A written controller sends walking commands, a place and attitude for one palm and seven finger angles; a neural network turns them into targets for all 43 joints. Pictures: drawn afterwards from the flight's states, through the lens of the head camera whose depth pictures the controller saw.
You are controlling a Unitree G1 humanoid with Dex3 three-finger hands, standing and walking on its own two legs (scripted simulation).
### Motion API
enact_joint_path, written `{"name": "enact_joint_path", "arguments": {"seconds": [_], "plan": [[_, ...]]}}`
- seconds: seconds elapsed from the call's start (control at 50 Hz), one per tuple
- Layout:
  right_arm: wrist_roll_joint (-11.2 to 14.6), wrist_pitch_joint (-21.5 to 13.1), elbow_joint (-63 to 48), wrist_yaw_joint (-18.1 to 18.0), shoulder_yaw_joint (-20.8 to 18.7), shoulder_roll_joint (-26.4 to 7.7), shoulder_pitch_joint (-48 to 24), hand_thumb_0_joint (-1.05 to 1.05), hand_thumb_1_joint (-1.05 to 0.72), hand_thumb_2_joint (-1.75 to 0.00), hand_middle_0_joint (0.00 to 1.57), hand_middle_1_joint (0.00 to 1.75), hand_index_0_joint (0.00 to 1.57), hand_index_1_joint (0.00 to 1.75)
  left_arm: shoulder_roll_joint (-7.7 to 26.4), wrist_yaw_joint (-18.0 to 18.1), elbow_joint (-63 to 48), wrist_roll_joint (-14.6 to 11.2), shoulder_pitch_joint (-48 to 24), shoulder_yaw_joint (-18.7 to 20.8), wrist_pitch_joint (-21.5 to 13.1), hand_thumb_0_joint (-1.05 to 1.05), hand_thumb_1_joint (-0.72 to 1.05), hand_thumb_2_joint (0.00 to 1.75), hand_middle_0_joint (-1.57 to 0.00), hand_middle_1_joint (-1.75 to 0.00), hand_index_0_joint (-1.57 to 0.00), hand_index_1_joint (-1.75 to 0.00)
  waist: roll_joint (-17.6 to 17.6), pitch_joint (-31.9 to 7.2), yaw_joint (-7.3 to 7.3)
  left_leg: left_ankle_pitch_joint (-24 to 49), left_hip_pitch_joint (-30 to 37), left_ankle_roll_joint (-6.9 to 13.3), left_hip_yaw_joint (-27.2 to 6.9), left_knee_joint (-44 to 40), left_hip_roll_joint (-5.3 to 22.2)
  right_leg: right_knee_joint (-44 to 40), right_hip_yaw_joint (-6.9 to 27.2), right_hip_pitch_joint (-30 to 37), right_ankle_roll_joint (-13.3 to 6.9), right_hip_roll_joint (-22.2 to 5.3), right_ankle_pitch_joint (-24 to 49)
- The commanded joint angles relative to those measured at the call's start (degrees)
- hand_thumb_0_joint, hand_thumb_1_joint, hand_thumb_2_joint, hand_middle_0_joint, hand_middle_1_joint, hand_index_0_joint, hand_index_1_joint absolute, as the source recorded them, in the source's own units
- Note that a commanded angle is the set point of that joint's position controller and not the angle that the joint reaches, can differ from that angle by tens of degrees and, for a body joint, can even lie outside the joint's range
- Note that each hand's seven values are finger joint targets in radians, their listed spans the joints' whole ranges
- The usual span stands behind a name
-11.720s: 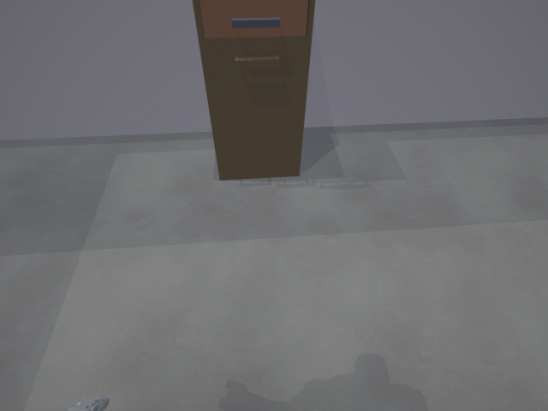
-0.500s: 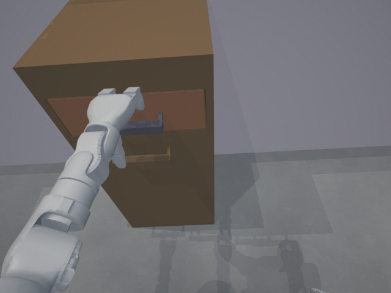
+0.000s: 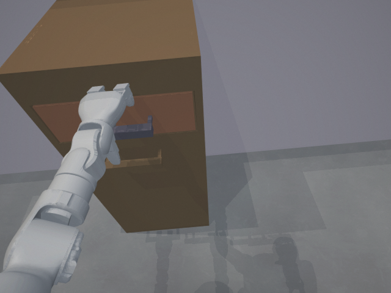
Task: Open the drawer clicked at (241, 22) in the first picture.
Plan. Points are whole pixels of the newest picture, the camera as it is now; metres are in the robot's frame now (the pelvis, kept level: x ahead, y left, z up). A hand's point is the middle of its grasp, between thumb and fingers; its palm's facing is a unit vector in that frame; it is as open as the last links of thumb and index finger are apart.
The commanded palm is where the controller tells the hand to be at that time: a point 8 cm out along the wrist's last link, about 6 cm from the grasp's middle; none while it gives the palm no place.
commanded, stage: move the hooked fingers above the handle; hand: left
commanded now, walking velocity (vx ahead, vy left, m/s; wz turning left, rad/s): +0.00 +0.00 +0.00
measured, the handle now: (119, 127) +0.50 +0.20 +0.05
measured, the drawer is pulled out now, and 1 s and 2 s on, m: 0.00 0.00 0.00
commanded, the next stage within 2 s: lower the fingers behind the handle in 1.70 s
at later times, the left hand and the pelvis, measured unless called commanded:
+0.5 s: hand (113, 122) +0.46 +0.19 +0.11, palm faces +0.01 -0.04 -1.00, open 13.7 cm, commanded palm +0.43 +0.21 +0.17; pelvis +0.00 +0.00 +0.00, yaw +0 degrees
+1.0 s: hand (108, 126) +0.45 +0.19 +0.11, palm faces +0.01 -0.04 -1.00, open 13.8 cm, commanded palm +0.43 +0.21 +0.17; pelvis -0.01 +0.01 +0.00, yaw +1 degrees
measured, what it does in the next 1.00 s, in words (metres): stands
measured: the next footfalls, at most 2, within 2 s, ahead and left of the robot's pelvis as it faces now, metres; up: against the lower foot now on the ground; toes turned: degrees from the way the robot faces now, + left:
none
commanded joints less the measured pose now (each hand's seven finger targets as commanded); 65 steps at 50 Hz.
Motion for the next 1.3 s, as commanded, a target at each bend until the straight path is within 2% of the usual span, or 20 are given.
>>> {"name": "enact_joint_path", "arguments": {"seconds": [0.0, 0.06, 0.16, 0.26, 0.3, 0.38, 0.48, 0.6, 0.66, 0.7, 0.74, 0.82, 0.86, 0.92, 0.96, 1.0, 1.06, 1.1, 1.16, 1.28], "plan": [[0.1, -1.5, -6.2, -0.9, -1.8, -7.2, -0.9, 0.00, -0.90, -0.90, 0.20, 0.30, 0.20, 0.30, 13.7, 1.7, -9.2, 0.3, -27.1, 4.3, 1.6, 0.00, -0.50, 0.30, -0.30, -1.20, -0.30, -1.20, -5.9, -17.6, -0.01, 19.3, 15.0, 4.0, 0.4, 0.3, -3.8, -3.8, 0.3, 2.7, 0.3, 2.1, 30.1], [0.1, -1.7, -6.3, -1.3, -1.6, -7.4, -0.6, 0.00, -0.90, -0.90, 0.20, 0.30, 0.20, 0.30, 12.4, 0.2, -8.7, -0.1, -29.6, 2.4, 1.2, 0.00, -0.50, 0.30, -0.30, -1.20, -0.30, -1.20, -6.8, -17.1, -1.07, 18.1, 15.3, 4.1, 0.1, 0.2, -3.8, -4.5, 0.6, 2.2, 0.4, 1.9, 28.4], [-0.2, -2.0, -6.6, -1.4, -1.8, -6.9, 0.0, 0.00, -0.90, -0.90, 0.20, 0.30, 0.20, 0.30, 10.5, -0.8, -10.5, -0.5, -29.9, 1.2, -1.3, 0.00, -0.50, 0.30, -0.30, -1.20, -0.30, -1.20, -5.3, -18.9, -1.02, 20.7, 17.2, 4.1, -0.4, 1.2, -3.9, -3.8, 0.4, 1.7, 0.1, 2.0, 29.7], [-0.3, -2.0, -5.9, -1.2, -1.6, -7.1, 0.4, 0.00, -0.90, -0.90, 0.20, 0.30, 0.20, 0.30, 13.2, 1.0, -7.8, 0.1, -31.1, 3.8, -1.5, 0.00, -0.50, 0.30, -0.30, -1.20, -0.30, -1.20, -5.3, -18.2, -0.71, 19.5, 15.4, 3.7, -0.5, 1.2, -3.6, -3.4, 0.1, 0.8, -0.1, 2.0, 27.2], [-0.2, -2.0, -5.6, -1.3, -1.3, -7.4, 0.6, 0.00, -0.90, -0.90, 0.20, 0.30, 0.20, 0.30, 16.8, 2.0, -5.8, 0.5, -31.6, 6.5, -0.7, 0.00, -0.50, 0.30, -0.30, -1.20, -0.30, -1.20, -4.9, -18.0, -0.19, 18.6, 14.1, 3.7, -0.5, 1.1, -3.6, -3.1, 0.4, 1.0, -0.1, 2.1, 27.1], [-0.3, -2.0, -6.0, -1.4, -1.6, -7.2, 0.7, 0.00, -0.90, -0.90, 0.20, 0.30, 0.20, 0.30, 16.6, 2.3, -6.4, 1.1, -31.9, 6.1, -0.1, 0.00, -0.50, 0.30, -0.30, -1.20, -0.30, -1.20, -4.0, -21.7, 0.01, 20.8, 14.6, 3.8, 0.1, 1.6, -3.7, -2.6, 0.7, 3.0, 0.1, 2.0, 30.1], [-0.1, -1.6, -5.7, -1.6, -1.3, -7.8, 1.0, 0.00, -0.90, -0.90, 0.20, 0.30, 0.20, 0.30, 19.0, 1.7, -3.5, 1.1, -30.8, 7.8, 0.8, 0.00, -0.50, 0.30, -0.30, -1.20, -0.30, -1.20, -6.0, -18.6, -0.17, 18.8, 12.6, 3.8, 0.2, 1.0, -3.4, -3.3, 0.5, 2.6, 0.2, 2.0, 28.6], [0.0, -1.6, -6.9, -2.1, -1.1, -7.6, 0.3, 0.00, -0.90, -0.90, 0.20, 0.30, 0.20, 0.30, 21.8, 1.0, -4.8, 0.6, -26.5, 10.2, -0.4, 0.00, -0.50, 0.30, -0.30, -1.20, -0.30, -1.20, -5.5, -19.1, 1.56, 18.6, 11.2, 3.9, 0.7, 0.3, -3.7, -3.4, 1.0, 5.7, 0.4, 1.7, 30.5], [0.2, -1.9, -6.8, -2.1, -1.4, -7.7, 0.8, 0.00, -0.90, -0.90, 0.20, 0.30, 0.20, 0.30, 18.0, 0.3, -4.9, 0.8, -27.3, 6.8, -1.2, 0.00, -0.50, 0.30, -0.30, -1.20, -0.30, -1.20, -6.0, -16.8, -0.26, 17.2, 12.2, 4.0, 0.6, 0.3, -3.4, -4.4, 0.8, 2.7, 0.4, 1.9, 27.2], [0.2, -2.2, -6.7, -2.1, -1.8, -7.9, 1.4, 0.00, -0.90, -0.90, 0.20, 0.30, 0.20, 0.30, 18.0, -0.1, -7.0, 0.3, -28.3, 6.5, -2.2, 0.00, -0.50, 0.30, -0.30, -1.20, -0.30, -1.20, -5.2, -18.2, -0.53, 17.3, 13.6, 4.1, 0.3, 0.6, -3.5, -4.2, 1.0, 2.4, 0.4, 2.1, 27.3], [0.1, -2.5, -6.9, -1.9, -2.3, -7.4, 1.7, 0.00, -0.90, -0.90, 0.20, 0.30, 0.20, 0.30, 14.6, -0.5, -11.8, -0.4, -30.1, 3.9, -3.8, 0.00, -0.50, 0.30, -0.30, -1.20, -0.30, -1.20, -2.9, -20.7, -0.95, 19.8, 16.5, 4.2, -0.1, 1.2, -3.6, -3.8, 0.9, 1.9, 0.2, 2.3, 28.8], [0.1, -2.6, -5.9, -1.4, -2.4, -7.3, 1.8, 0.00, -0.90, -0.90, 0.20, 0.30, 0.20, 0.30, 12.2, 0.0, -12.1, -1.2, -29.8, 2.4, -4.3, 0.00, -0.50, 0.30, -0.30, -1.20, -0.30, -1.20, -2.1, -18.3, -1.59, 20.0, 17.9, 4.0, -1.1, 1.6, -3.5, -3.9, 0.2, -1.5, -0.1, 2.8, 26.4], [0.0, -2.7, -5.1, -1.2, -2.4, -7.7, 2.1, 0.00, -0.90, -0.90, 0.20, 0.30, 0.20, 0.30, 14.1, 0.8, -10.3, -0.8, -30.5, 4.3, -3.7, 0.00, -0.50, 0.30, -0.30, -1.20, -0.30, -1.20, -3.8, -17.5, -1.54, 18.9, 17.1, 3.9, -1.2, 1.5, -3.3, -4.2, 0.1, -1.7, -0.2, 2.8, 24.4], [-0.1, -2.6, -4.8, -1.0, -2.1, -7.4, 1.5, 0.00, -0.90, -0.90, 0.20, 0.30, 0.20, 0.30, 14.4, 2.5, -8.9, 0.1, -32.3, 4.5, -2.2, 0.00, -0.50, 0.30, -0.30, -1.20, -0.30, -1.20, -1.3, -18.5, -0.93, 18.2, 16.9, 3.6, -1.3, 1.3, -3.4, -3.5, -0.1, -2.4, -0.5, 2.8, 22.8], [-0.1, -2.6, -4.5, -0.9, -2.0, -7.5, 1.7, 0.00, -0.90, -0.90, 0.20, 0.30, 0.20, 0.30, 13.0, 3.0, -6.8, 0.4, -34.4, 3.3, -0.9, 0.00, -0.50, 0.30, -0.30, -1.20, -0.30, -1.20, -3.7, -17.8, -1.94, 17.7, 16.3, 3.5, -1.5, 1.3, -3.2, -3.6, -0.5, -2.8, -0.4, 2.9, 22.0], [-0.3, -2.6, -4.8, -1.0, -1.9, -7.6, 1.4, 0.00, -0.90, -0.90, 0.20, 0.30, 0.20, 0.30, 16.0, 3.4, -6.2, 0.7, -33.8, 5.9, -0.1, 0.00, -0.50, 0.30, -0.30, -1.20, -0.30, -1.20, -3.1, -20.3, -0.60, 18.0, 16.3, 3.6, -1.2, 1.3, -3.2, -3.2, 0.0, -1.1, -0.4, 2.8, 23.3], [-0.5, -2.3, -5.8, -1.1, -1.6, -7.5, 0.8, 0.00, -0.90, -0.90, 0.20, 0.30, 0.20, 0.30, 16.2, 2.7, -4.8, 1.0, -31.2, 6.5, 0.8, 0.00, -0.50, 0.30, -0.30, -1.20, -0.30, -1.20, -4.2, -21.8, 0.23, 20.8, 15.2, 3.6, -0.7, 1.6, -3.3, -2.6, -0.1, 2.0, -0.4, 2.5, 27.2], [-0.2, -2.0, -6.1, -1.1, -1.4, -7.5, 0.6, 0.00, -0.90, -0.90, 0.20, 0.30, 0.20, 0.30, 14.1, 1.9, -3.9, 0.9, -29.9, 4.9, 1.5, 0.00, -0.50, 0.30, -0.30, -1.20, -0.30, -1.20, -5.3, -19.3, -0.14, 20.0, 14.4, 3.7, -0.5, 1.3, -3.2, -2.8, -0.3, 0.8, -0.1, 2.6, 27.3], [-0.2, -1.9, -6.3, -1.6, -1.2, -7.9, 0.4, 0.00, -0.90, -0.90, 0.20, 0.30, 0.20, 0.30, 16.0, 1.0, -2.7, 1.2, -30.2, 5.7, 1.4, 0.00, -0.50, 0.30, -0.30, -1.20, -0.30, -1.20, -7.8, -17.8, -0.55, 17.5, 12.8, 3.8, -0.4, 0.8, -3.2, -3.6, 0.1, 1.5, 0.2, 2.2, 25.7], [0.0, -1.9, -7.1, -1.9, -1.2, -7.5, 0.4, 0.00, -0.90, -0.90, 0.20, 0.30, 0.20, 0.30, 16.4, -0.2, -4.9, 0.6, -27.8, 5.9, -0.1, 0.00, -0.50, 0.30, -0.30, -1.20, -0.30, -1.20, -6.2, -18.4, 0.14, 18.2, 13.0, 4.0, 0.2, 0.9, -3.5, -3.7, 0.7, 2.8, 0.3, 2.0, 28.4]]}}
